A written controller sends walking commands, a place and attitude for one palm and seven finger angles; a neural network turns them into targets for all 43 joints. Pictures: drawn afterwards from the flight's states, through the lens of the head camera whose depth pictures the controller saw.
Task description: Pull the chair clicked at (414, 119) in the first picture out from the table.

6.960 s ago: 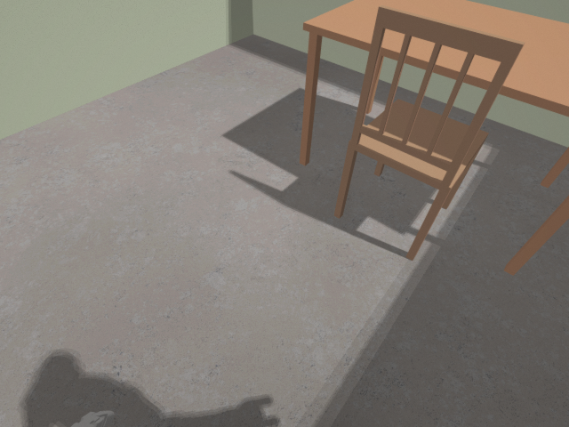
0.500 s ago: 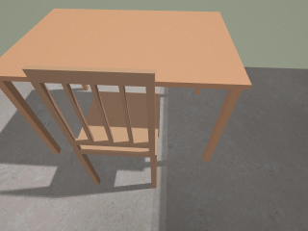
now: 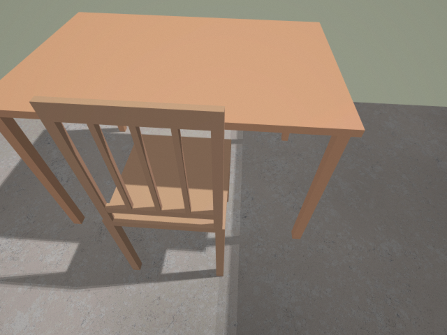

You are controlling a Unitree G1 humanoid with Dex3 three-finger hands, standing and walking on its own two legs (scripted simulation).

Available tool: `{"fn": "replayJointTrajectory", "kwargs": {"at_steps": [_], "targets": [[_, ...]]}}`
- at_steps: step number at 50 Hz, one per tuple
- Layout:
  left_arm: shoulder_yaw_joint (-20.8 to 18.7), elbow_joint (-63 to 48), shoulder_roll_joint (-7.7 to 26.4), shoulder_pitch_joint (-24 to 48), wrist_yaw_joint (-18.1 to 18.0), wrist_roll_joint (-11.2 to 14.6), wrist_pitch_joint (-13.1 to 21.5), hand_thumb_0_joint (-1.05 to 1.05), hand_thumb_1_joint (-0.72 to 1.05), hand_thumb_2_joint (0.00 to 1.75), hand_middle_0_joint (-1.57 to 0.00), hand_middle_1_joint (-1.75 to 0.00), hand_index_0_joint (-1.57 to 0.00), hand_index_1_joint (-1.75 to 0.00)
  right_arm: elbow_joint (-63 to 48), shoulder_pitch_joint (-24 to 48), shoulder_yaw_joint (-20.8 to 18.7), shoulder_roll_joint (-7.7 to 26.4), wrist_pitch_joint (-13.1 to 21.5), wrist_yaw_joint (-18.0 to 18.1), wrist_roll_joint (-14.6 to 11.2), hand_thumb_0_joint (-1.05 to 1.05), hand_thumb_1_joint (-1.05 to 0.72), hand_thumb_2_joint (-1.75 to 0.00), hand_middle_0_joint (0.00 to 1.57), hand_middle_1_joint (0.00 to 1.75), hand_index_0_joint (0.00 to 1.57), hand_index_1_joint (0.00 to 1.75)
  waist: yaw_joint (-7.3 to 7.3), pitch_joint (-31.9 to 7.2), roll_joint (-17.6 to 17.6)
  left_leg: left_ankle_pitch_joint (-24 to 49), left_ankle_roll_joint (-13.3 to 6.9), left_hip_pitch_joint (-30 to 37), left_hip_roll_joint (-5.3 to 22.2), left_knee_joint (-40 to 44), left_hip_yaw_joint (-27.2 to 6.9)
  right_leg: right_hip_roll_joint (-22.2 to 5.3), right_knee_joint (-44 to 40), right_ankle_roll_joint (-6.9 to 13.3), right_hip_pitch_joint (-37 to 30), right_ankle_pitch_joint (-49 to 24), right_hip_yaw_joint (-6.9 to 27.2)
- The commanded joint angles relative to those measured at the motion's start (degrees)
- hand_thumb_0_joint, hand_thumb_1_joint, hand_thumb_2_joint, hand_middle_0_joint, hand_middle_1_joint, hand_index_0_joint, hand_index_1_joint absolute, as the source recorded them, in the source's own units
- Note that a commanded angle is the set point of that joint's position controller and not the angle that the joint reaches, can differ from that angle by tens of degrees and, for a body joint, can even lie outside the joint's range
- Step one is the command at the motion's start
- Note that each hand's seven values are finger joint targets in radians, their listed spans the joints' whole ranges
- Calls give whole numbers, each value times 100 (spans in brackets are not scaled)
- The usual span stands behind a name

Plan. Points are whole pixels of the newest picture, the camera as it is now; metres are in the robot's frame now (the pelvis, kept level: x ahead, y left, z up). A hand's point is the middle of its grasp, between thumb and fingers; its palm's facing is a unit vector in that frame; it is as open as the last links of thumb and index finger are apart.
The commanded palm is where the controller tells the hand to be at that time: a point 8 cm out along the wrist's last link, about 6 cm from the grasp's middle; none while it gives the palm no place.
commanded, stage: shuffle to correct the standing spot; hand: left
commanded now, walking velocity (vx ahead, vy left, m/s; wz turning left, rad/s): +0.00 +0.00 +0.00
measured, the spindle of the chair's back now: (148, 173) +0.50 +0.24 -0.08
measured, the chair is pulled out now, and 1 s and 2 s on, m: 0.00 0.00 0.00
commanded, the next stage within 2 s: come to a stop and stand still in 0.32 s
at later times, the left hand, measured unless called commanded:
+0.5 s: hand out of the picture +0.00 +0.20 -0.19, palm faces +0.05 -0.98 -0.18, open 7.4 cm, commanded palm none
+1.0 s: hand out of the picture +0.09 +0.22 -0.17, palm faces +0.05 -0.97 -0.23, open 7.2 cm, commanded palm none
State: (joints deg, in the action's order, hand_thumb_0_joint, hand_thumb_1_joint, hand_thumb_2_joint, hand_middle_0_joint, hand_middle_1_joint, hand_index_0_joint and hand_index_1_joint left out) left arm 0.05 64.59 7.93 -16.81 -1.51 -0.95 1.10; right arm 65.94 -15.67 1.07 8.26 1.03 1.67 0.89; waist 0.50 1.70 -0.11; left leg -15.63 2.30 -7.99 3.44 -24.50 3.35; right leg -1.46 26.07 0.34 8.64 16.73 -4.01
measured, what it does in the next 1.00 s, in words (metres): steps on the spot: right foot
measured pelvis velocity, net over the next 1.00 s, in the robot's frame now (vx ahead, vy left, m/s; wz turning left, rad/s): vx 0.05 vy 0.03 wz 0.02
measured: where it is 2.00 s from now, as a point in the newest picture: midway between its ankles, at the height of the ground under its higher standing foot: outside the picture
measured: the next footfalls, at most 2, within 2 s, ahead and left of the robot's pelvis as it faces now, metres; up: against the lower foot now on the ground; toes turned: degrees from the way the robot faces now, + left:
right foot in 0.62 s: +0.10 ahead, -0.07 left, +0.00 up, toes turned -3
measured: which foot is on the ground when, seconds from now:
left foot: down 0.00-1.00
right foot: down 0.00-0.42, up 0.44-0.60, down 0.62-1.00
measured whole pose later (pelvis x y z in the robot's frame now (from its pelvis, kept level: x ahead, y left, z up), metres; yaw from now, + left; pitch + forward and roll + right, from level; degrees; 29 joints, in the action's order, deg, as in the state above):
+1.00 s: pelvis +0.05 +0.03 -0.01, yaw +1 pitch -1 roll +1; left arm -0.7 58.5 10.2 -13.0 -2.1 -1.1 0.2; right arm 60.8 -13.5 -1.2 9.6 0.7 1.5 1.3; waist 0.4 2.8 -0.3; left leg -18.0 0.3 -9.2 1.6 -28.1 5.5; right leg -2.1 31.1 1.5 14.7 15.6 -5.9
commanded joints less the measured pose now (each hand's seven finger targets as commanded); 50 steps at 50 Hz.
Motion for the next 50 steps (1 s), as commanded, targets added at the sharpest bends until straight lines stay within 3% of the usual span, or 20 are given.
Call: {"fn": "replayJointTrajectory", "kwargs": {"at_steps": [1, 5, 12, 17, 20, 22, 25, 29, 31, 32, 33, 35, 37, 39, 41, 43, 46, 47, 48, 50], "targets": [[-93, -139, 600, -461, -57, 33, 69, 0, 90, 90, -20, -30, -20, -30, -131, -395, -94, 435, 66, 28, -28, 0, -90, -90, 20, 30, 20, 30, 4, 94, -26, 1312, -283, -94, 271, 332, -208, -515, -413, 112, 38, -1660, 359], [-97, -134, 592, -480, -58, 35, 63, 0, 90, 90, -20, -30, -20, -30, -124, -401, -88, 424, 69, 32, -27, 0, -90, -90, 20, 30, 20, 30, 15, 130, 59, 1393, -290, -85, 276, 336, -209, -515, -409, 111, 51, -1663, 342], [-261, -195, 824, -609, -9, -35, -11, 0, 90, 90, -20, -30, -20, -30, -248, -459, -129, 390, -54, -63, 22, 0, -90, -90, 20, 30, 20, 30, 106, 784, -415, -580, -335, -1001, -116, -168, 58, -759, -801, 416, 293, 1082, 808], [-379, -281, 901, -693, -12, -43, 3, 0, 90, 90, -20, -30, -20, -30, -365, -626, -155, 314, 11, -74, 34, 0, -90, -90, 20, 30, 20, 30, 39, 727, -645, -357, -353, -920, -171, -599, 250, -1110, -618, 678, 358, 239, 961], [-325, -432, 550, -413, 24, -56, 7, 0, 90, 90, -20, -30, -20, -30, -121, -1344, -196, 660, 138, -38, 53, 0, -90, -90, 20, 30, 20, 30, -215, 363, 755, 1615, -656, 196, 421, -19, -513, -254, 988, 316, 929, -110, -200], [-240, -647, 291, 19, -9, -56, 24, 0, 90, 90, -20, -30, -20, -30, 36, -1898, -219, 807, 147, 63, 70, 0, -90, -90, 20, 30, 20, 30, -427, 460, 1715, 4214, -1365, 963, 1234, 380, -1482, 131, 2544, 155, 2222, 1853, -399], [-230, -649, 229, 190, -24, 15, 36, 0, 90, 90, -20, -30, -20, -30, -94, -1456, -116, 639, 174, 144, 100, 0, -90, -90, 20, 30, 20, 30, -251, 491, 1022, 5786, -1447, 857, 1282, 150, -1238, -254, 2544, 192, 2145, 1771, 63], [-236, -305, 350, -761, -10, 46, 75, 0, 90, 90, -20, -30, -20, -30, -314, -638, -157, 718, 163, 169, -32, 0, -90, -90, 20, 30, 20, 30, 302, -109, 338, 4495, -687, 270, 567, -494, -427, -188, -157, 37, 94, -1345, -42], [-274, -162, 837, -1002, -93, 40, 135, 0, 90, 90, -20, -30, -20, -30, -355, -840, -186, 464, 145, 137, -120, 0, -90, -90, 20, 30, 20, 30, 169, -644, -679, 1290, -298, -706, 33, -822, -203, -1316, 381, 600, -1085, -4986, 1126], [-242, -203, 919, -803, -98, 68, 110, 0, 90, 90, -20, -30, -20, -30, -289, -990, -203, 315, 80, 125, -138, 0, -90, -90, 20, 30, 20, 30, 45, -602, -760, -398, -236, -822, -162, -755, -210, -1809, 269, 917, -1065, -5876, 1157], [-252, -262, 892, -628, -121, 53, 95, 0, 90, 90, -20, -30, -20, -30, -271, -881, -226, 154, 14, 141, -121, 0, -90, -90, 20, 30, 20, 30, 33, -279, -1208, -1042, -200, -853, -146, -975, -106, -1767, 247, 1053, -777, -6244, 1031], [-223, -347, 770, -383, -162, -5, 62, 0, 90, 90, -20, -30, -20, -30, -257, -745, -224, 85, -63, 135, -111, 0, -90, -90, 20, 30, 20, 30, 76, -70, -1447, -1386, -201, -932, -77, -1280, -145, -1682, 184, 1106, -453, -6153, 947], [-229, -416, 759, -208, -174, -9, 35, 0, 90, 90, -20, -30, -20, -30, -209, -760, -234, -18, -88, 113, -110, 0, -90, -90, 20, 30, 20, 30, 5, -81, -960, -1056, -171, -826, -81, -939, -63, -1544, 214, 1052, -384, -5691, 802], [-260, -540, 805, 72, -171, 55, -22, 0, 90, 90, -20, -30, -20, -30, -110, -964, -241, 32, -80, 93, -88, 0, -90, -90, 20, 30, 20, 30, -170, -255, -602, 406, -154, -185, -24, 61, 20, -1269, 433, 781, -13, -4226, 675], [-264, -695, 634, 198, -123, 87, -90, 0, 90, 90, -20, -30, -20, -30, -193, -794, -291, 318, -26, 94, -1, 0, -90, -90, 20, 30, 20, 30, -58, -172, 348, 2244, -359, 67, 477, 185, -429, -601, 508, 306, 477, -2157, 321], [-255, -701, 513, 233, -117, 25, -148, 0, 90, 90, -20, -30, -20, -30, -349, -239, -279, 356, -27, 40, 2, 0, -90, -90, 20, 30, 20, 30, 107, 256, 830, 1682, -537, -713, 661, 559, -505, -372, 388, 118, 253, -785, 235], [-205, -560, 557, 44, -82, 5, -88, 0, 90, 90, -20, -30, -20, -30, -398, -182, -226, 336, 7, 52, -7, 0, -90, -90, 20, 30, 20, 30, 76, 214, 322, 1393, -414, -454, 429, 462, -359, -525, -23, 181, 237, -1384, 462], [-153, -867, 1654, -22, -120, 1, 61, 0, 90, 90, -20, -30, -20, -30, -929, 179, -340, 1137, 15, 37, 61, 0, -90, -90, 20, 30, 20, 30, 10, 388, 393, 1970, -431, -529, 27, 278, -426, -311, 225, 162, 137, -1805, 483], [-263, -991, 1307, -136, -160, 9, 30, 0, 90, 90, -20, -30, -20, -30, -1075, 200, -486, 976, 128, 3, 12, 0, -90, -90, 20, 30, 20, 30, 99, -209, 31, 1517, -414, -513, 270, -321, -377, -623, 221, 221, 196, -1739, 708], [-187, -985, 1097, -54, -161, 9, 53, 0, 90, 90, -20, -30, -20, -30, -1020, -7, -419, 662, 56, 7, 1, 0, -90, -90, 20, 30, 20, 30, -80, -752, -236, 697, -331, -518, -4, -472, -188, -1016, 67, 428, -252, -2556, 1011]]}}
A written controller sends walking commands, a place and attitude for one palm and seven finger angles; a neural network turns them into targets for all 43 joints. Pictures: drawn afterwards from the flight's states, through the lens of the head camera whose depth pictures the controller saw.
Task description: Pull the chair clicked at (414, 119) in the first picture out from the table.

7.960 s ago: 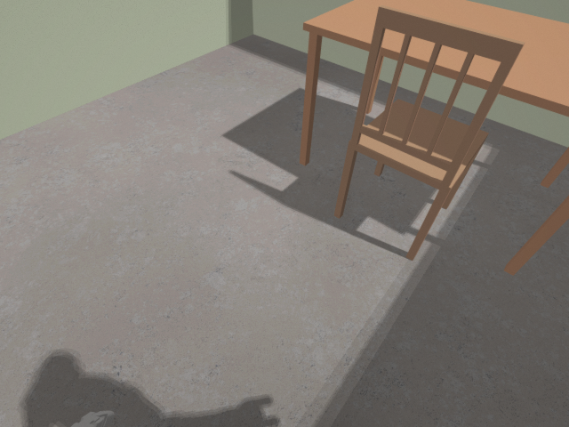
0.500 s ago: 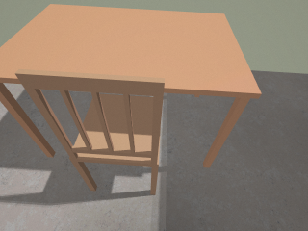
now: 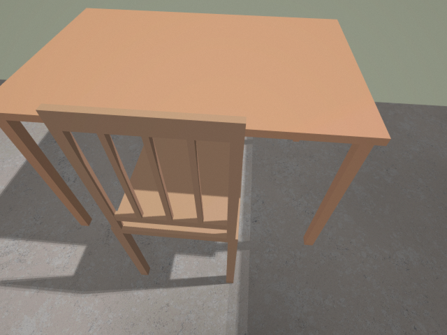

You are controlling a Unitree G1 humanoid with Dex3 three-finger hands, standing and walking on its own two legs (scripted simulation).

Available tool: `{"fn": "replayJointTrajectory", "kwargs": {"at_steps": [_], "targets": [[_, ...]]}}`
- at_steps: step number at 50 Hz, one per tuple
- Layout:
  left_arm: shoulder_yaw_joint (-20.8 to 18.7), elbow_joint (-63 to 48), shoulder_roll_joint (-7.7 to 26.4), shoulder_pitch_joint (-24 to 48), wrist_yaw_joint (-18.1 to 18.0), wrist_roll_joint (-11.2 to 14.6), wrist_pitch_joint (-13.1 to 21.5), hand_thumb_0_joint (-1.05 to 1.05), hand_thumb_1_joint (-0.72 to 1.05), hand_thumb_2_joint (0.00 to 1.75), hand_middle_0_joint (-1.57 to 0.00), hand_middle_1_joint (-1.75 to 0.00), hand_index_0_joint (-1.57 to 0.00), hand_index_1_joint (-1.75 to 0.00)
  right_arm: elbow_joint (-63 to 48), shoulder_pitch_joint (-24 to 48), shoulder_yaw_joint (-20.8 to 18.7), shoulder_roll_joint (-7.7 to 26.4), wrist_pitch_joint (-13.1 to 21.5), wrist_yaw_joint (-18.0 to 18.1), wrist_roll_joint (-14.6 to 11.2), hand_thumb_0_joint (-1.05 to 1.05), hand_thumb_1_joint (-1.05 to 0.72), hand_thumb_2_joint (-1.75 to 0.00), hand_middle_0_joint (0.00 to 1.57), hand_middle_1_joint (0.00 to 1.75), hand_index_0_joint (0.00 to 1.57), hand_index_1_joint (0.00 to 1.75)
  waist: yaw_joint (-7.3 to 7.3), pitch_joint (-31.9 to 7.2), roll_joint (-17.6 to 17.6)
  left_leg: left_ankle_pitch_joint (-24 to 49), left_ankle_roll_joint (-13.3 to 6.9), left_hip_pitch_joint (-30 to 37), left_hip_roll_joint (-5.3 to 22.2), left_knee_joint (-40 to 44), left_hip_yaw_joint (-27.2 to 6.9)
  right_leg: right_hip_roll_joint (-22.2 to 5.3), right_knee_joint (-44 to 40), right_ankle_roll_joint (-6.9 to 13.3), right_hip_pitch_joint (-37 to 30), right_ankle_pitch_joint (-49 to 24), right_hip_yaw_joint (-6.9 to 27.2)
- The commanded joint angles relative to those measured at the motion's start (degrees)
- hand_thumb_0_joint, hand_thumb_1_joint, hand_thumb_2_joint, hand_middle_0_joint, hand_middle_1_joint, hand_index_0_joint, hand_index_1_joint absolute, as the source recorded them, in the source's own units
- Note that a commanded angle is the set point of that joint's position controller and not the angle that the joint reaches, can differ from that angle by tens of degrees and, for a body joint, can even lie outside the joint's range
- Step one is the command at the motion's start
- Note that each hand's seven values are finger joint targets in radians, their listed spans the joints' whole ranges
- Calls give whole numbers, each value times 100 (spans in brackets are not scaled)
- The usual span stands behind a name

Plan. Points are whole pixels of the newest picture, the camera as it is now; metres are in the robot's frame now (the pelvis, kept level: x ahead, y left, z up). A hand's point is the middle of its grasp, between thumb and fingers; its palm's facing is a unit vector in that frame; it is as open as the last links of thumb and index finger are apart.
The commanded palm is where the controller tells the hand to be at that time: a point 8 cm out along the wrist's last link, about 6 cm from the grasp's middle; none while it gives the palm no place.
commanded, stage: come to a stop and stand still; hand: left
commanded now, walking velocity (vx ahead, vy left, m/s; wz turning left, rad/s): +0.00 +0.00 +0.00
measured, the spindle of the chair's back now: (160, 184) +0.46 +0.19 -0.07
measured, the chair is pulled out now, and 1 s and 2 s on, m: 0.00 0.00 0.00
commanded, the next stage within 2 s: look again from close up in 0.62 s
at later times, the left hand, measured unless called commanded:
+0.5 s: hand out of the picture -0.02 +0.22 -0.17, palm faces +0.01 -0.98 -0.19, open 7.4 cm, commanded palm none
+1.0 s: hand out of the picture -0.04 +0.20 -0.17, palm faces +0.01 -0.99 -0.16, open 7.4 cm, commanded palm none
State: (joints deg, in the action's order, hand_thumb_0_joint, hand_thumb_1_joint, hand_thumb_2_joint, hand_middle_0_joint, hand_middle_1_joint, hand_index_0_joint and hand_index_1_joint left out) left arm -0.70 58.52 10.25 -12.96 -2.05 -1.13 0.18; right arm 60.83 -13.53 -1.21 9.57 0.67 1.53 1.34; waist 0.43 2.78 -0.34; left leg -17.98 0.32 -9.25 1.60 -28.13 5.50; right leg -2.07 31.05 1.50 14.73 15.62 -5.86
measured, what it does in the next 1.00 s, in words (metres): shifts its weight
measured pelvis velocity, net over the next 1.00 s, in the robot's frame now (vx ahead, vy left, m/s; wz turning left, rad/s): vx -0.02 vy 0.05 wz -0.03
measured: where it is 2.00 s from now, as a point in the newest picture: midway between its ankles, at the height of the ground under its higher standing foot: outside the picture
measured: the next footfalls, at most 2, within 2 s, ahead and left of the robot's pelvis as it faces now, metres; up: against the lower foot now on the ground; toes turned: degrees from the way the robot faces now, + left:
none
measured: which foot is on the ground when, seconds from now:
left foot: down 0.00-1.00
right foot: down 0.00-1.00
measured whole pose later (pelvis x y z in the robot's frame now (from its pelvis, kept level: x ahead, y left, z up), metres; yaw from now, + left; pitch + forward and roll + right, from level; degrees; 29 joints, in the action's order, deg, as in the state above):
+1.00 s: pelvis -0.02 +0.05 +0.00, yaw -2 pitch -2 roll +0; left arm 0.3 63.9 6.1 -18.9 -2.4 -1.3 0.7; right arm 65.9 -16.8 -0.1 6.7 0.8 0.8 0.7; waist -0.1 2.1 -0.4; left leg -15.3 -3.6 -7.9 -1.4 -24.8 8.2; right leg -4.4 26.1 -2.1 13.4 10.5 -3.0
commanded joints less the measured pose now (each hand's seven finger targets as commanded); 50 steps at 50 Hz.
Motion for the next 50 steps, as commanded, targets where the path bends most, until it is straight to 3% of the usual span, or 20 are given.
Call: {"fn": "replayJointTrajectory", "kwargs": {"at_steps": [1, 2, 3, 5, 7, 9, 11, 12, 14, 19, 20, 31, 36, 50], "targets": [[-123, -460, 877, -419, -101, 23, 147, 0, 90, 90, -20, -30, -20, -30, -555, -248, -203, 504, 49, 14, -44, 0, -90, -90, 20, 30, 20, 30, -100, -877, -265, 624, -106, -420, 109, -194, -376, -1028, -573, 371, -757, -2039, 1287], [-103, -507, 873, -379, -97, 21, 139, 0, 90, 90, -20, -30, -20, -30, -609, -253, -158, 446, -1, -14, -17, 0, -90, -90, 20, 30, 20, 30, -121, -763, -619, 404, -130, -451, 63, -222, -326, -1009, -713, 381, -661, -1619, 1312], [-116, -526, 887, -308, -92, 11, 118, 0, 90, 90, -20, -30, -20, -30, -618, -245, -180, 491, -26, -22, -15, 0, -90, -90, 20, 30, 20, 30, -162, -525, -642, 311, -131, -470, 53, -260, -340, -1011, -891, 376, -330, -870, 1293], [-129, -589, 915, -149, -72, 1, 94, 0, 90, 90, -20, -30, -20, -30, -637, -209, -208, 632, -22, -34, -12, 0, -90, -90, 20, 30, 20, 30, -218, -58, -402, 485, -182, -408, 138, -157, -447, -847, -979, 316, 272, -137, 1163], [-71, -596, 766, -200, -65, -6, 58, 0, 90, 90, -20, -30, -20, -30, -626, -246, -152, 558, -21, -68, 0, 0, -90, -90, 20, 30, 20, 30, -182, 80, -204, 462, -232, -455, 259, 134, -529, -628, -886, 167, 323, 65, 911], [-76, -560, 756, -281, -58, 3, 59, 0, 90, 90, -20, -30, -20, -30, -646, -192, -161, 690, 5, -66, -1, 0, -90, -90, 20, 30, 20, 30, -147, 203, 72, 446, -276, -637, 366, 393, -715, -470, -708, 69, 289, -50, 720], [-74, -529, 743, -372, -51, 2, 63, 0, 90, 90, -20, -30, -20, -30, -660, -104, -163, 800, 41, -51, -14, 0, -90, -90, 20, 30, 20, 30, -84, 34, 431, 706, -325, -632, 523, 611, -832, -375, -499, 1, 57, -398, 495], [-27, -496, 638, -479, -45, -1, 38, 0, 90, 90, -20, -30, -20, -30, -634, -82, -109, 721, 34, -62, -10, 0, -90, -90, 20, 30, 20, 30, -25, 77, 361, 596, -338, -710, 566, 723, -843, -345, -551, -36, -70, -377, 446], [-25, -409, 607, -556, -40, 1, 32, 0, 90, 90, -20, -30, -20, -30, -616, -84, -106, 742, 25, -61, -13, 0, -90, -90, 20, 30, 20, 30, -37, 143, 351, 127, -313, -800, 539, 883, -845, -367, -582, -53, -71, -295, 452], [4, -269, 524, -715, -31, -7, 41, 0, 90, 90, -20, -30, -20, -30, -489, -145, -87, 712, 29, -72, -30, 0, -90, -90, 20, 30, 20, 30, -13, 194, 321, -247, -309, -829, 552, 1185, -888, -391, -633, -95, -157, -406, 424], [0, -253, 521, -716, -34, -10, 48, 0, 90, 90, -20, -30, -20, -30, -462, -202, -95, 691, 36, -70, -36, 0, -90, -90, 20, 30, 20, 30, -35, 176, 159, -173, -308, -788, 547, 1177, -895, -401, -625, -103, -162, -471, 423], [28, 140, 307, -947, -58, 11, 106, 0, 90, 90, -20, -30, -20, -30, -3, -484, -38, 504, 64, -57, -80, 0, -90, -90, 20, 30, 20, 30, -45, 173, 113, 150, -286, -513, 491, 1222, -745, -494, -751, -112, -212, -756, 503], [33, 274, 231, -1010, -76, 17, 123, 0, 90, 90, -20, -30, -20, -30, 182, -592, -25, 394, 60, -47, -93, 0, -90, -90, 20, 30, 20, 30, -62, 240, -62, 277, -275, -412, 458, 1141, -672, -514, -810, -104, -145, -765, 559], [22, 428, 74, -1093, -93, 15, 131, 0, 90, 90, -20, -30, -20, -30, 399, -709, -7, 216, 67, -26, -95, 0, -90, -90, 20, 30, 20, 30, -53, 302, -21, 376, -264, -329, 455, 1171, -603, -506, -843, -100, -115, -827, 604]]}}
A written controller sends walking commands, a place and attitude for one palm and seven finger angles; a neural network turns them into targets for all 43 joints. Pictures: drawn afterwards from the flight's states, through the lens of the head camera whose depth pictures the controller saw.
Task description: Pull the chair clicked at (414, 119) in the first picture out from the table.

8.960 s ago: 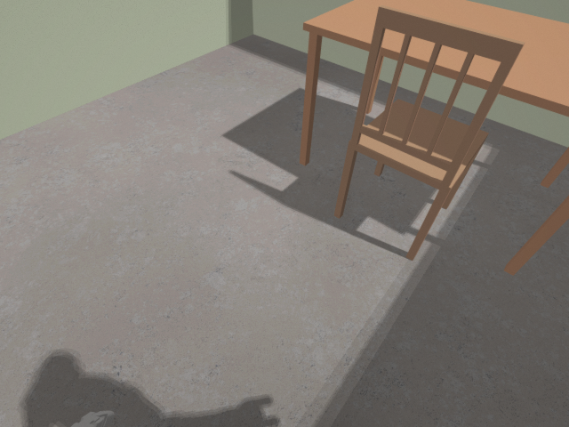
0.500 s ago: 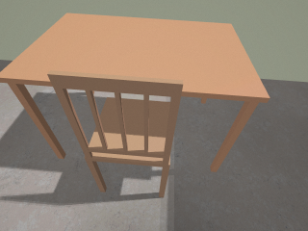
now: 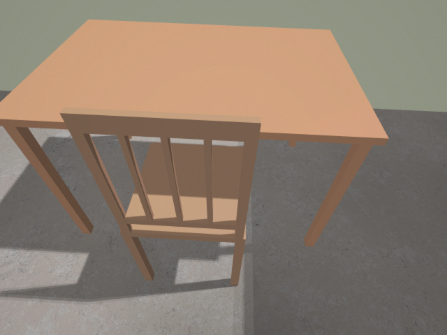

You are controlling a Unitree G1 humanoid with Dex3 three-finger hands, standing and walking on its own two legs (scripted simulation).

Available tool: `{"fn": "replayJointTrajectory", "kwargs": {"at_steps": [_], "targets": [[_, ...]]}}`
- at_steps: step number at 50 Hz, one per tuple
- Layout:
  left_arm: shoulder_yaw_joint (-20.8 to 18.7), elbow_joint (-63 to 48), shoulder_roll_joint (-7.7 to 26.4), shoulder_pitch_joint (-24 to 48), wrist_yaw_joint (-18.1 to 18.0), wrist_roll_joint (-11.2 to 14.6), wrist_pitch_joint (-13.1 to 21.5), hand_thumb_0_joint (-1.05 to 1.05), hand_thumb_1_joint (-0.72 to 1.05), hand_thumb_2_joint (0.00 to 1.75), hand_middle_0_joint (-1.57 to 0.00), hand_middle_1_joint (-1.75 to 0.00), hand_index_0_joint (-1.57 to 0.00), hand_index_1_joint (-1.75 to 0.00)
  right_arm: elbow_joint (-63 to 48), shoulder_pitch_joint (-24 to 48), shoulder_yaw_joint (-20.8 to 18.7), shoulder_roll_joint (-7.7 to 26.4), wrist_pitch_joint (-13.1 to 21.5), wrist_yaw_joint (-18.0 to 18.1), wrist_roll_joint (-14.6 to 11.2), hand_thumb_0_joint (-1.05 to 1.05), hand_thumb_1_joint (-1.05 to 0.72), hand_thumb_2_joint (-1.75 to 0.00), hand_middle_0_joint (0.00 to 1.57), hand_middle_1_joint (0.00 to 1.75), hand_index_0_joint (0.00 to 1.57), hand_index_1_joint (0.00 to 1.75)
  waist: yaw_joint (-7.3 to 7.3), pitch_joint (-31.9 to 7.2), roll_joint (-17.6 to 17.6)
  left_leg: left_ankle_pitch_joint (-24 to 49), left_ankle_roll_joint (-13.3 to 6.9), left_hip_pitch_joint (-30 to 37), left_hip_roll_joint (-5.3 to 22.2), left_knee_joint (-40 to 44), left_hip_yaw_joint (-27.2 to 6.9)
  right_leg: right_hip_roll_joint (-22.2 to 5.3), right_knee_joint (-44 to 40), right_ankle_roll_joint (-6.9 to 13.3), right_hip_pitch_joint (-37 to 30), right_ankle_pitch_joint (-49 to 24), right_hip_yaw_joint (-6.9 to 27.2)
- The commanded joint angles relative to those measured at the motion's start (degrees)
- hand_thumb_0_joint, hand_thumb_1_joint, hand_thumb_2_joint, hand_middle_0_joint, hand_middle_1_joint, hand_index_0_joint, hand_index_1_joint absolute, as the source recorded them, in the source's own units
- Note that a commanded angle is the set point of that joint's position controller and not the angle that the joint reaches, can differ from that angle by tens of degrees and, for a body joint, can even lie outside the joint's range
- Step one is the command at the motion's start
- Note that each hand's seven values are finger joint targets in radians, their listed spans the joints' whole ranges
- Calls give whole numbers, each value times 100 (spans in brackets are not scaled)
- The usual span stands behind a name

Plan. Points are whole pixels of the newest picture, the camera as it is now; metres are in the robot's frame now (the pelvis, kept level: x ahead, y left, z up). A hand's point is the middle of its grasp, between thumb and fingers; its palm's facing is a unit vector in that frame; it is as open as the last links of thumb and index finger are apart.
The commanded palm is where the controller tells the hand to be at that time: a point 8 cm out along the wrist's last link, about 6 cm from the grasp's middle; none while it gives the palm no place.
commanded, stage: look again from close up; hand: left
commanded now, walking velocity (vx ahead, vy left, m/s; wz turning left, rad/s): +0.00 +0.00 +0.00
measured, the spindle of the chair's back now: (173, 184) +0.48 +0.16 -0.08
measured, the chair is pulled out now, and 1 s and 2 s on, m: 0.00 0.00 0.00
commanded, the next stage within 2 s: raise the hand toward the chair's back in 0.40 s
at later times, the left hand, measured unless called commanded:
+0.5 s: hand out of the picture -0.01 +0.14 -0.18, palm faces +0.03 -0.99 -0.16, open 7.4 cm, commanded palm +0.11 +0.20 -0.07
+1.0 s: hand out of the picture +0.14 +0.15 -0.09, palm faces +0.13 -0.99 -0.03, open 9.8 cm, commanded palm +0.14 +0.21 -0.06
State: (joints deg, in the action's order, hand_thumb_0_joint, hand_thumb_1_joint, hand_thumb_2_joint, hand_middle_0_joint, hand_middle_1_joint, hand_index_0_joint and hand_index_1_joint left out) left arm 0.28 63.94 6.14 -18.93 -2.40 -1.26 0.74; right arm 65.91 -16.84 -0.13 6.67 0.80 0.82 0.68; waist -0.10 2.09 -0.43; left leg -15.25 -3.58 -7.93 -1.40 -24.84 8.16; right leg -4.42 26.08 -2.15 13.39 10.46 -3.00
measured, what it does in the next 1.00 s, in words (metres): lowers itself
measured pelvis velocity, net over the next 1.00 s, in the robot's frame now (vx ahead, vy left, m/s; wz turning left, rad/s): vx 0.00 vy -0.05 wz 0.07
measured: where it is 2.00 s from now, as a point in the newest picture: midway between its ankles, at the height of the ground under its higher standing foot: outside the picture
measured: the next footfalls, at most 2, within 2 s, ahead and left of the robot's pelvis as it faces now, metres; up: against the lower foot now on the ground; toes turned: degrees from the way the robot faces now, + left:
none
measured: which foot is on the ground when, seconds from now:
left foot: down 0.00-1.00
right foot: down 0.00-1.00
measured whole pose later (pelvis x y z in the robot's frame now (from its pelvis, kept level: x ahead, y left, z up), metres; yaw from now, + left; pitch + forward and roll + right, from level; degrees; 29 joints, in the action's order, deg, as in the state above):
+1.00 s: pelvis +0.00 -0.05 -0.08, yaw +4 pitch +14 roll +0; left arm -9.9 8.4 11.2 -31.3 15.8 11.3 32.6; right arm 27.9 -6.3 -5.7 15.5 14.3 -1.4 0.1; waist 0.9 -6.7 -5.1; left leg -32.4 0.7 -45.9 3.2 -64.8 1.7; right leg -2.5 63.3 2.8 48.6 28.2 -7.1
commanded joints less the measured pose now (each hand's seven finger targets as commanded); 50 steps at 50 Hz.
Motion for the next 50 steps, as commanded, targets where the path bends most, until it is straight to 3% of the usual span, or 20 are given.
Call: {"fn": "replayJointTrajectory", "kwargs": {"at_steps": [1, 23, 24, 25, 26, 27, 28, 29, 30, 32, 33, 34, 36, 37, 38, 42, 43, 46, 48, 50], "targets": [[-74, -112, 487, -499, -61, 31, 79, 0, 90, 90, -20, -30, -20, -30, -99, -384, -113, 504, 52, 46, -25, 0, -90, -90, 20, 30, 20, 30, -2, 364, -56, 179, 127, -408, 752, 813, -847, -265, -335, 269, 37, -354, 331], [-82, -31, 423, -537, -64, 36, 86, 0, 90, 90, -20, -30, -20, -30, 9, -449, -72, 430, 63, 77, -32, 0, -90, -90, 20, 30, 20, 30, 0, 415, 43, 479, 148, -219, 780, 872, -784, -255, -437, 279, -22, -498, 370], [-86, -32, 422, -545, -64, 35, 95, 0, 90, 90, -20, -30, -20, -30, 17, -466, -70, 412, 69, 79, -32, 0, -90, -90, 20, 30, 20, 30, 2, 369, 64, 555, 145, -187, 773, 842, -777, -262, -441, 286, -64, -577, 380], [-55, 108, 827, -526, -238, -35, 123, 0, 90, 90, -20, -30, -20, -30, -509, -37, -69, 772, 151, 50, -65, 0, -90, -90, 20, 30, 20, 30, 84, 368, -621, 1929, 273, -754, 998, -244, -731, -432, -63, 277, -185, -2111, 403], [-329, -8667, 1673, 3716, -136, 1090, 1346, 0, 88, 89, -20, -30, -20, -30, -2613, -142, -131, 1839, 964, 282, -259, 0, -90, -90, 20, 30, 20, 30, -610, -2523, 794, 1981, 450, 726, 432, 272, -1022, 248, 365, 242, -563, -967, -6], [-737, -8324, 1995, 2991, -439, 872, 1115, 0, 85, 88, -20, -29, -20, -29, -2273, 516, 120, 1273, 1411, 471, -345, 0, -90, -90, 20, 30, 20, 30, -336, -1921, 1229, 1487, 528, 642, 559, 553, -744, 335, 800, 271, -72, 141, 12], [-212, -6718, 1026, 1484, -603, 727, 765, 0, 83, 87, -19, -29, -19, -29, -2074, 348, -50, 1396, 1685, 414, -232, 0, -90, -90, 20, 30, 20, 30, -234, -1562, 1184, 917, 557, 68, 553, 673, -932, 358, 909, 365, 387, 842, -199], [444, -5238, -79, -212, -679, 817, 131, 0, 81, 86, -19, -29, -19, -29, -1957, 254, -22, 1070, 1748, 297, -407, 0, -90, -90, 20, 30, 20, 30, -229, -570, 537, 189, 493, -575, 480, 678, -1068, 286, 806, 341, 741, 782, -285], [699, -6282, -244, 145, -589, 1043, 29, 0, 78, 85, -19, -28, -19, -28, -2305, 186, -18, 1258, 1841, 291, -455, 0, -90, -90, 20, 30, 20, 30, -208, -351, 603, -230, 409, -922, 406, 462, -1116, 246, 612, 306, 612, 525, -304], [703, -7035, -30, 163, -412, 1084, 492, 0, 74, 83, -18, -27, -18, -27, -2664, 388, -80, 1443, 2135, 389, -396, 0, -90, -90, 20, 30, 20, 30, -320, -330, 376, -533, 320, -1083, 270, -65, -1020, 244, 279, 267, 601, 666, -202], [429, -6795, 227, 316, -397, 1021, 681, 0, 71, 82, -18, -27, -18, -27, -2748, 332, -139, 1563, 2184, 381, -275, 0, -90, -90, 20, 30, 20, 30, -449, -79, -398, -641, 301, -1440, 198, -367, -1089, 279, 323, 264, 978, 1005, -215], [383, -6120, 24, 167, -266, 974, 887, 0, 69, 81, -18, -27, -18, -27, -2846, 309, -217, 1569, 2156, 343, -211, 0, -90, -90, 20, 30, 20, 30, -486, 288, -1313, -738, 319, -1902, 198, -649, -1131, 307, 514, 257, 1537, 1367, -341], [1, -5118, -97, -1051, 245, 1134, 1584, 0, 64, 79, -17, -26, -17, -26, -3165, 438, -388, 1549, 2102, 215, -176, 0, -90, -90, 20, 30, 20, 30, -120, 307, -2403, -851, 367, -2675, 156, -1221, -985, 304, 856, 274, 2112, 2080, -334], [-368, -4910, 123, -1895, 596, 1231, 1929, 0, 62, 78, -17, -26, -17, -26, -3338, 559, -458, 1507, 2075, 94, -183, 0, -90, -90, 20, 30, 20, 30, 224, 39, -1977, -626, 431, -2839, 71, -1393, -835, 296, 1053, 356, 1959, 1906, -247], [-692, -5091, 304, -2226, 940, 1346, 2354, 0, 60, 77, -17, -25, -17, -25, -3522, 666, -505, 1478, 2016, -34, -163, 0, -90, -90, 20, 30, 20, 30, 364, -363, -1702, -349, 492, -2941, 20, -1571, -761, 302, 1374, 413, 1739, 1455, -240], [-1874, -4975, 1381, -2244, 1848, 1163, 3555, 0, 50, 73, -16, -24, -16, -24, -4034, 1102, -678, 1392, 1668, -304, -135, 0, -90, -90, 20, 30, 20, 30, 588, -1196, 49, 359, 523, -3568, -77, -2507, -556, 216, 2505, 542, 1603, -205, 41], [-1589, -5475, 1199, -2086, 1882, 1139, 3607, 0, 48, 72, -16, -23, -16, -23, -4178, 1178, -632, 1363, 1570, -332, -112, 0, -90, -90, 20, 30, 20, 30, 606, -1329, 372, 381, 473, -3702, -84, -2632, -485, 229, 2727, 538, 1744, -321, 83], [-1638, -7082, 1297, -1153, 1774, 1428, 3840, 0, 41, 69, -15, -22, -15, -22, -4491, 1180, -635, 1243, 1469, -300, -110, 0, -90, -90, 20, 30, 20, 30, 493, -2124, 1058, 506, 371, -3606, -8, -3053, -507, 265, 3016, 516, 1949, -368, 288], [-1784, -8267, 1517, -423, 1705, 1625, 4142, 0, 36, 67, -15, -22, -15, -22, -4461, 928, -641, 1217, 1499, -212, -85, 0, -90, -90, 20, 30, 20, 30, 246, -2758, 1274, 618, 317, -3443, 77, -3405, -683, 309, 3127, 468, 2050, -362, 477], [-1388, -8594, 1226, -205, 1803, 1763, 4386, 0, 32, 65, -14, -21, -14, -21, -4283, 852, -574, 1196, 1593, -102, -83, 0, -90, -90, 20, 30, 20, 30, -53, -2716, 1220, 589, 279, -3463, 126, -3719, -807, 328, 3138, 423, 2463, -260, 504]]}}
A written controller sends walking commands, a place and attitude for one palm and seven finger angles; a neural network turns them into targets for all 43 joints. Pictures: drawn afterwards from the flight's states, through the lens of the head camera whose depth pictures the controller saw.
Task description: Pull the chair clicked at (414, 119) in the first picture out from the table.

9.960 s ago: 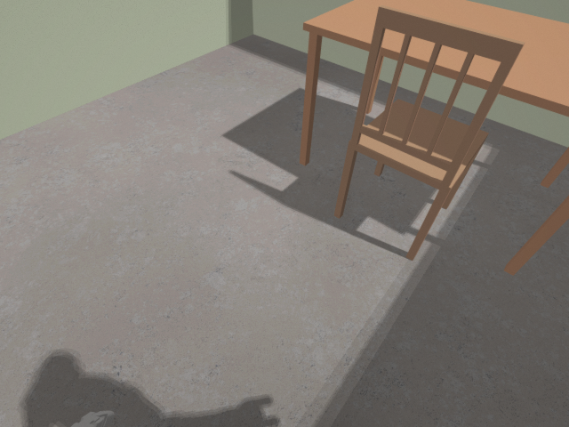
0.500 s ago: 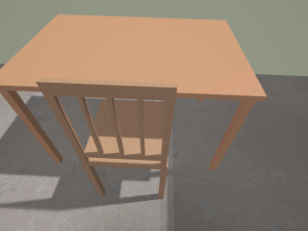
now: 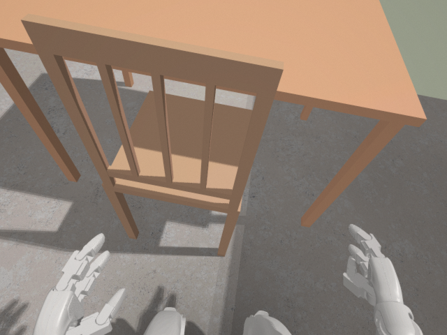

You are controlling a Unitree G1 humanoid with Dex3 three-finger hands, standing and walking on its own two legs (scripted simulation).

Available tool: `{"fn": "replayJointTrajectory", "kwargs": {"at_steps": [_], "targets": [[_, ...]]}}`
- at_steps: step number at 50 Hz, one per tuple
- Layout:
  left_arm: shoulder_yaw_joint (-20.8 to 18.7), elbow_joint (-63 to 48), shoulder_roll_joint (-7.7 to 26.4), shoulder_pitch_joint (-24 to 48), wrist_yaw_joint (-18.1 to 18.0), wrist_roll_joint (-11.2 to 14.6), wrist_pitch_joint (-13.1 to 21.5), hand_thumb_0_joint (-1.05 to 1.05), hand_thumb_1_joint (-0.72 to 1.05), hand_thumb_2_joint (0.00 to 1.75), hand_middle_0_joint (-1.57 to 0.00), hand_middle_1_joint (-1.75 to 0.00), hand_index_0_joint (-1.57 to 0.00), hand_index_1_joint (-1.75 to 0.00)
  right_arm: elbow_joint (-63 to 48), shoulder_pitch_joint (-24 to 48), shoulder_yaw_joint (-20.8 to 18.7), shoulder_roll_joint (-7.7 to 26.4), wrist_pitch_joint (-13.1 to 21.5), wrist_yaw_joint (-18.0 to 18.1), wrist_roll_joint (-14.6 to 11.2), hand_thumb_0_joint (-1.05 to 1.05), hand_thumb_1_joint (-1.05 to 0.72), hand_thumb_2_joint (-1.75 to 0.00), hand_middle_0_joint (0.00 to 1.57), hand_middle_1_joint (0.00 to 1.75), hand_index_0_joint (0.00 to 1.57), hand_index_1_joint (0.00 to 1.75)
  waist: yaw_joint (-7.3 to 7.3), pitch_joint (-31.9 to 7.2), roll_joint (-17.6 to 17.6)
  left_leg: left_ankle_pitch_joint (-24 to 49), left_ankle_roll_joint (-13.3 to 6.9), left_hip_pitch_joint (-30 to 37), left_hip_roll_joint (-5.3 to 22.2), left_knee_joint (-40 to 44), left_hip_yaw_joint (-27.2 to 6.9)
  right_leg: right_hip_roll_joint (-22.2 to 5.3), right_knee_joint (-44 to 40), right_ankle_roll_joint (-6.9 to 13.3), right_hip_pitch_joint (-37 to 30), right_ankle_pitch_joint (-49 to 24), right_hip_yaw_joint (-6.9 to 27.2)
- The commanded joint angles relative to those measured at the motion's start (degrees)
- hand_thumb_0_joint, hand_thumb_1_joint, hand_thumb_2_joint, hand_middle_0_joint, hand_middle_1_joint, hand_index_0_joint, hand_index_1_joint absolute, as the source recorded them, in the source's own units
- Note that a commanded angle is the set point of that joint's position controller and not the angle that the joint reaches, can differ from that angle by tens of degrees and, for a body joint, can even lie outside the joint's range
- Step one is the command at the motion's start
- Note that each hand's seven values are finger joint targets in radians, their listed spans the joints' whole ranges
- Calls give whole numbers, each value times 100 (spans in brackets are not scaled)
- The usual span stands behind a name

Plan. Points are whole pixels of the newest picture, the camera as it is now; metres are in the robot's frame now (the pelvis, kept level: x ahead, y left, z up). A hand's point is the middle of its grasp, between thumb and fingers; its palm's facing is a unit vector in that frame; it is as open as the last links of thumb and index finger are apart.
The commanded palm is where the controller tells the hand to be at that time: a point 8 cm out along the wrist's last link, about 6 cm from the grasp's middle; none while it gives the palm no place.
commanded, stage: raise the hand toward the chair's back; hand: left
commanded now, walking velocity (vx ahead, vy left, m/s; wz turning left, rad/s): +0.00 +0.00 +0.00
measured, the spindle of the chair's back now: (164, 138) +0.49 +0.18 +0.01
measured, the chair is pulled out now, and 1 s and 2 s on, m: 0.00 0.00 0.00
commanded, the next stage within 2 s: aim the fingers beside a spindle in 1.60 s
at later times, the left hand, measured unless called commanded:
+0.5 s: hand (88, 270) +0.20 +0.22 +0.04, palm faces +0.04 -1.00 -0.09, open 14.3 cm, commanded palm +0.18 +0.27 +0.03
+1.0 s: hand (82, 250) +0.23 +0.24 +0.04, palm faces -0.05 -1.00 -0.07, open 16.9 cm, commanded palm +0.21 +0.30 +0.05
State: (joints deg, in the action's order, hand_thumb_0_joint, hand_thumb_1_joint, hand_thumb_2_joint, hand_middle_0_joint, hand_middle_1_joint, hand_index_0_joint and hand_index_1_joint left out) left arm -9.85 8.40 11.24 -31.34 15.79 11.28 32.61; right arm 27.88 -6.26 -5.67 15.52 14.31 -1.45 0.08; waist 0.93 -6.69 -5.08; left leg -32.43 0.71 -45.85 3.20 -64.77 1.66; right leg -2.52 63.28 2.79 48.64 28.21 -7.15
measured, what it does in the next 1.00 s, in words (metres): stands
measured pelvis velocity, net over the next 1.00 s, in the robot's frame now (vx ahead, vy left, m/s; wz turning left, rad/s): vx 0.00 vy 0.04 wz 0.01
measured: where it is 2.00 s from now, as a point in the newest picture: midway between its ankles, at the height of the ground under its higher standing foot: outside the picture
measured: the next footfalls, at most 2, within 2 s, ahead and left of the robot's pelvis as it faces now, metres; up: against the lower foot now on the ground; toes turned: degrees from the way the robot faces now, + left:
none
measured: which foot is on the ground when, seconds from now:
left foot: down 0.00-1.00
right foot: down 0.00-1.00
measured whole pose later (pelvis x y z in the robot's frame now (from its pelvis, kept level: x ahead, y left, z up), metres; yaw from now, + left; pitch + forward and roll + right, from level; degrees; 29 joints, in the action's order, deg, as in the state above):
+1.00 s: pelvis +0.00 +0.04 +0.00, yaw +0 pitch +16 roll -3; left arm -11.5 2.5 15.5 -18.9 19.0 14.6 21.7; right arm 29.4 -12.6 1.8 12.9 13.8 1.9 -1.2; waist -0.2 -7.4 1.1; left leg -32.0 -2.6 -48.2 1.5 -64.6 1.5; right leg -3.8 59.7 -0.6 48.9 25.9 -7.1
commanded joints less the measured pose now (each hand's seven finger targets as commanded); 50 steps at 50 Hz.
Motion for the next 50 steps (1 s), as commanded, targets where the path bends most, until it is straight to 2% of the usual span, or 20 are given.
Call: {"fn": "replayJointTrajectory", "kwargs": {"at_steps": [1, 2, 4, 6, 8, 10, 12, 13, 17, 19, 22, 24, 26, 28, 32, 35, 39, 42, 47, 50], "targets": [[-134, -3015, 577, 1235, 129, 554, 1270, 0, 29, 64, -14, -20, -14, -20, -367, -263, 20, 347, 315, 174, -30, 0, -90, -90, 20, 30, 20, 30, -358, -1719, 1471, 2174, -170, 188, -303, 95, -216, 146, -597, -102, -811, -1890, 961], [185, -2926, 362, 1542, 331, 598, 1289, 0, 27, 63, -14, -20, -14, -20, -275, -289, 81, 399, 395, 216, -39, 0, -90, -90, 20, 30, 20, 30, -623, -1576, 1126, 1983, -215, -6, -260, -89, -275, 161, -613, -154, -554, -1709, 980], [487, -2302, 287, 1637, 755, 653, 1122, 0, 22, 61, -13, -19, -13, -19, -110, -333, 106, 565, 550, 293, -117, 0, -90, -90, 20, 30, 20, 30, -818, -1104, 712, 1450, -246, -467, -224, -277, -333, 169, -736, -193, -279, -1034, 1010], [387, -1596, 514, 1497, 1131, 616, 595, 0, 18, 59, -13, -19, -13, -19, -110, -356, 103, 671, 590, 382, -233, 0, -90, -90, 20, 30, 20, 30, -804, -1047, 249, 1101, -279, -793, -239, -264, -336, 161, -892, -211, -330, -468, 1060], [-4, -1046, 854, 1206, 1390, 625, -152, 0, 13, 57, -12, -18, -12, -18, -223, -333, 114, 703, 506, 440, -340, 0, -90, -90, 20, 30, 20, 30, -591, -1283, 137, 1093, -302, -872, -299, -136, -256, 81, -1057, -243, -699, -322, 1136], [-554, -1330, 1204, 774, 1388, 681, -832, 0, 8, 55, -12, -17, -12, -17, -484, -127, 77, 667, 368, 463, -387, 0, -90, -90, 20, 30, 20, 30, -174, -1958, 191, 1465, -292, -654, -374, 165, -228, -5, -1057, -252, -1426, -725, 1104], [-1271, -1541, 1442, 230, 1058, 862, -1287, 0, 4, 53, -11, -16, -11, -16, -650, 83, 40, 486, 191, 452, -369, 0, -90, -90, 20, 30, 20, 30, 234, -2417, 178, 1923, -225, -419, -400, 386, -243, -8, -947, -253, -2100, -1385, 1006], [-1266, -2103, 1276, 242, 838, 954, -1294, 0, 1, 52, -11, -16, -11, -16, -765, 11, 88, 345, 142, 428, -342, 0, -90, -90, 20, 30, 20, 30, 290, -2579, 261, 2117, -201, -298, -411, 504, -268, -20, -897, -248, -2295, -1714, 912], [-1145, -2381, 854, 196, -130, 865, -854, 0, -8, 48, -10, -15, -10, -15, -572, 43, 106, 98, 122, 396, -249, 0, -90, -90, 20, 30, 20, 30, 284, -1825, 413, 2124, -130, -231, -343, 774, -317, 98, -825, -181, -1733, -1634, 591], [-730, -2087, 657, 465, -273, 573, -556, 0, -13, 46, -10, -14, -10, -14, -438, -128, 94, 175, 142, 385, -207, 0, -90, -90, 20, 30, 20, 30, -11, -1285, 419, 1810, -147, -320, -317, 748, -305, 110, -833, -203, -1105, -1119, 504], [-30, -1518, 478, 928, 20, 273, -273, 0, -20, 43, -9, -13, -9, -13, -362, -226, 128, 411, 247, 394, -203, 0, -90, -90, 20, 30, 20, 30, -394, -612, 367, 1048, -201, -568, -300, 674, -359, 110, -952, -190, -263, -91, 514], [81, -1468, 662, 1135, 349, 310, -197, 0, -24, 41, -9, -12, -9, -12, -397, -408, 126, 572, 361, 433, -265, 0, -90, -90, 20, 30, 20, 30, -448, -679, 517, 680, -210, -496, -316, 696, -373, 81, -1056, -164, -162, 315, 605], [-160, -1742, 1003, 1264, 565, 422, -189, 0, -29, 39, -8, -11, -8, -11, -475, -492, 120, 647, 471, 486, -295, 0, -90, -90, 20, 30, 20, 30, -357, -1199, 632, 808, -242, -284, -330, 721, -379, 64, -1089, -147, -454, 181, 690], [-567, -2134, 1286, 1249, 546, 532, -208, 0, -34, 37, -8, -11, -8, -11, -524, -523, 119, 665, 485, 502, -292, 0, -90, -90, 20, 30, 20, 30, -197, -1708, 763, 1130, -246, 1, -326, 824, -390, 96, -1006, -145, -777, -152, 599], [-1100, -2415, 1391, 904, 80, 709, -244, 0, -43, 33, -7, -9, -7, -9, -441, -433, 114, 522, 427, 469, -244, 0, -90, -90, 20, 30, 20, 30, 74, -1864, 1094, 1931, -154, 477, -315, 1055, -455, 180, -847, -114, -1031, -916, 305], [-694, -2017, 884, 846, -123, 596, -431, 0, -50, 30, -6, -8, -6, -8, -449, -400, 142, 498, 291, 395, -224, 0, -90, -90, 20, 30, 20, 30, -74, -1303, 1123, 1937, -98, 455, -297, 1148, -453, 184, -847, -130, -755, -959, 151], [-134, -1487, 752, 1082, 89, 291, -782, 0, -50, 30, -6, -8, -6, -8, -559, -491, 173, 637, 157, 358, -238, 0, -90, -90, 20, 30, 20, 30, -314, -821, 951, 1610, -97, 368, -254, 1221, -501, 200, -943, -141, -422, -766, 123], [-217, -1574, 1019, 1498, 299, 269, -872, 0, -50, 30, -6, -8, -6, -8, -661, -549, 216, 729, 152, 396, -244, 0, -90, -90, 20, 30, 20, 30, -355, -922, 786, 1504, -117, 416, -244, 1260, -556, 214, -994, -136, -469, -711, 158], [-978, -2093, 1490, 1819, 234, 566, -570, 0, -50, 30, -6, -8, -6, -8, -613, -640, 262, 682, 215, 452, -184, 0, -90, -90, 20, 30, 20, 30, -126, -1548, 1000, 2268, -32, 855, -252, 1230, -606, 234, -929, -121, -783, -1144, 163], [-850, -1985, 1236, 1838, 188, 588, -436, 0, -50, 30, -6, -8, -6, -8, -498, -690, 279, 637, 229, 414, -164, 0, -90, -90, 20, 30, 20, 30, -164, -1550, 1172, 2751, 68, 1035, -209, 1213, -651, 222, -844, -128, -692, -1295, 100]]}}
